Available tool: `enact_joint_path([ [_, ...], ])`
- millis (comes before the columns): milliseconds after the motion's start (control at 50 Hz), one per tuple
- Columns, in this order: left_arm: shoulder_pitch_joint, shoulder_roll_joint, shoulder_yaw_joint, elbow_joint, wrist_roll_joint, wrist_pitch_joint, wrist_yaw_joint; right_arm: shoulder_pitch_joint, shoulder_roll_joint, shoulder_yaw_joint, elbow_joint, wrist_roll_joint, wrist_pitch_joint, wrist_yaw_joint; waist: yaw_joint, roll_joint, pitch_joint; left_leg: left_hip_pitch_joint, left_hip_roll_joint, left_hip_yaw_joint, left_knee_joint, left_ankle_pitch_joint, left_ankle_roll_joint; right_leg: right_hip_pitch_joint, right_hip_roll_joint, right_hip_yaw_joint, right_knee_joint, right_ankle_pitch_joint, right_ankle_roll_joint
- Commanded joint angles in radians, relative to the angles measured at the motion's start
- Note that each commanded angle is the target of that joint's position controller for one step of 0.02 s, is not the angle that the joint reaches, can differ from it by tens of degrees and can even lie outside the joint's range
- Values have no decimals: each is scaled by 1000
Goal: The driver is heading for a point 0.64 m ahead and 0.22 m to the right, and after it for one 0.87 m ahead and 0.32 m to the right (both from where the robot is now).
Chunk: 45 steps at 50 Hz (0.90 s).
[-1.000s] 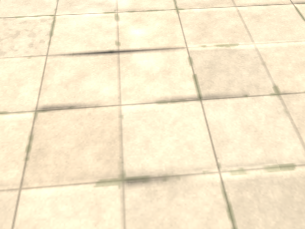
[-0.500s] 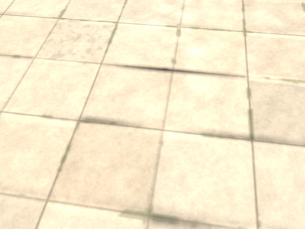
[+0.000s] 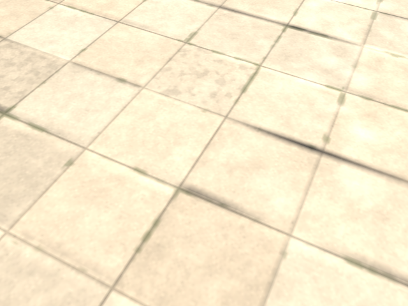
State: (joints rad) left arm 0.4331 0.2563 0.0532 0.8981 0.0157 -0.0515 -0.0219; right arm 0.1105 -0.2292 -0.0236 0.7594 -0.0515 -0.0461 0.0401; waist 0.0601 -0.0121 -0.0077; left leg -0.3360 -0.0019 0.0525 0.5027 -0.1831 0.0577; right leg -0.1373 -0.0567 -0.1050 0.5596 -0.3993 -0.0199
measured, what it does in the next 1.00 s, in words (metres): walks ahead, turning right: right foot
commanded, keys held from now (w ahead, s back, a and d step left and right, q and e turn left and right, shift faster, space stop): w+e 1.00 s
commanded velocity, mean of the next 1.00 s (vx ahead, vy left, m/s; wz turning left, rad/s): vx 0.49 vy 0.00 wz -0.44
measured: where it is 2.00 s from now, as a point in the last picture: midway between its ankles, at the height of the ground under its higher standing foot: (302, 229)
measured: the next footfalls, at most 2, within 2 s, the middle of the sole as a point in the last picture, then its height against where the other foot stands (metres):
right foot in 0.48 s outside the picture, level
left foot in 1.02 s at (238, 244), level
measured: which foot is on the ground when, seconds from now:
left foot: down 0.00-0.50, up 0.52-1.00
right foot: up 0.00-0.46, down 0.48-1.00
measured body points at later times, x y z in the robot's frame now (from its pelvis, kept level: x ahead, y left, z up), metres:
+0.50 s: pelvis +0.24 -0.02 -0.02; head +0.28 -0.03 +0.43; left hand +0.47 +0.17 -0.13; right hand +0.16 -0.26 -0.16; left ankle +0.05 +0.09 -0.71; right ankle +0.33 -0.09 -0.74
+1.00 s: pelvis +0.52 -0.08 -0.01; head +0.55 -0.10 +0.44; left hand +0.63 +0.19 -0.13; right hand +0.61 -0.39 -0.09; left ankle +0.69 -0.04 -0.73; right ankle +0.34 -0.09 -0.73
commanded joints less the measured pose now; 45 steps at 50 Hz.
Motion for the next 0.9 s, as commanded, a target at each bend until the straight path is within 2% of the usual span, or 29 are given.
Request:
enact_joint_path([
  [20,-83,110,16,-117,11,-7,6,334,-262,-76,38,15,-11,-37,-165,184,-31,485,408,-612,-315,-360,168,-617,32,101,532,-122,-69],
  [40,-94,108,21,-108,-1,-7,-2,263,-190,-53,25,19,-15,-34,-127,121,16,410,349,-483,-305,-274,141,-595,4,156,542,-27,-79],
  [60,-82,89,19,-92,-10,-7,-9,214,-141,-40,23,21,-22,-32,-95,109,40,346,297,-365,-330,-163,107,-553,-14,166,513,41,-72],
  [100,-62,81,22,-64,7,9,-16,174,-98,-26,22,25,-37,-42,-66,125,46,311,235,-222,-359,11,66,-513,-19,156,508,127,-47],
  [160,-92,52,22,-65,10,25,-23,225,-101,-28,54,32,-55,-45,-55,97,46,318,230,-106,-353,279,65,-548,-9,150,540,204,-25],
  [260,-257,27,10,-120,15,32,-33,267,-86,-24,94,32,-61,-50,-70,86,101,322,212,26,-367,399,68,-618,-5,109,391,342,-8],
  [300,-326,11,-2,-145,16,30,-41,275,-93,-24,107,32,-62,-53,-82,88,116,317,204,74,-366,438,59,-573,1,60,262,392,-16],
  [360,-405,5,-13,-186,18,29,-49,320,-116,-28,140,32,-57,-64,-98,80,129,379,230,116,-334,571,48,-516,22,-8,119,376,-56],
  [400,-378,21,-9,-188,19,30,-43,318,-143,-32,150,31,-52,-72,-76,94,90,435,240,150,-232,851,33,-431,73,-52,79,309,-100],
  [440,-263,52,5,-162,21,30,-33,300,-177,-41,151,25,-37,-81,-18,121,9,470,252,172,-24,1087,30,-300,133,-73,73,206,-150],
  [460,-161,79,19,-133,23,25,-27,293,-191,-46,146,22,-27,-81,25,119,-54,436,256,169,146,1049,36,-173,157,-55,39,173,-178],
  [480,-21,119,41,-91,34,17,-16,272,-198,-48,132,27,-23,-76,99,73,-126,302,229,182,391,838,23,44,145,8,-48,179,-217],
  [500,33,229,74,-84,37,21,2,304,-114,-30,87,34,-29,-63,78,-102,-216,-10,127,184,745,176,-11,309,-117,371,-67,114,-311],
  [520,-7,283,86,-106,9,29,-1,283,-111,-32,27,40,-37,-48,35,-184,-294,-312,-66,2,997,-365,-40,457,-289,885,-221,167,-450],
  [540,-36,250,82,-102,-10,36,5,170,-138,-34,7,28,-47,-42,52,-39,-175,-422,15,-114,986,-257,-30,382,-261,762,-270,161,-411],
  [560,-84,200,68,-100,-12,36,12,154,-132,-28,-5,37,-60,-38,15,4,-56,-410,57,-102,898,-167,-30,232,-241,643,-296,219,-371],
  [580,-125,156,56,-101,-9,32,14,165,-129,-29,6,33,-61,-40,-35,63,13,-351,90,-97,801,-137,-36,105,-188,553,-314,320,-322],
  [600,-155,135,48,-103,-14,25,18,178,-123,-28,7,16,-44,-41,-69,62,36,-289,106,-100,742,-135,-52,17,-138,481,-325,404,-297],
  [620,-169,122,42,-108,-16,16,18,204,-115,-25,13,3,-23,-38,-89,42,24,-233,115,-98,701,-132,-67,-31,-107,429,-336,456,-285],
  [640,-159,126,41,-107,-17,4,16,208,-108,-24,9,-3,-6,-35,-95,30,13,-216,113,-86,675,-133,-80,-51,-86,405,-337,513,-285],
  [700,-114,161,50,-98,-17,-9,14,133,-95,-21,-27,-1,15,-28,-82,1,27,-258,116,-58,553,-46,-110,-77,-43,365,-359,524,-267],
  [740,-68,163,51,-93,-18,-6,15,40,-100,-21,-60,2,17,-26,-48,-20,47,-317,114,-54,453,35,-123,-48,-31,377,-364,500,-244],
  [800,-9,166,53,-88,-18,-2,17,-63,-100,-17,-95,7,15,-22,-1,-42,42,-356,92,-61,319,130,-125,32,-25,397,-338,513,-216],
  [900,49,180,56,-92,-3,2,29,-192,-106,-6,-150,18,-3,-15,43,-56,44,-344,38,-63,153,138,-105,142,-51,455,-256,631,-212],
])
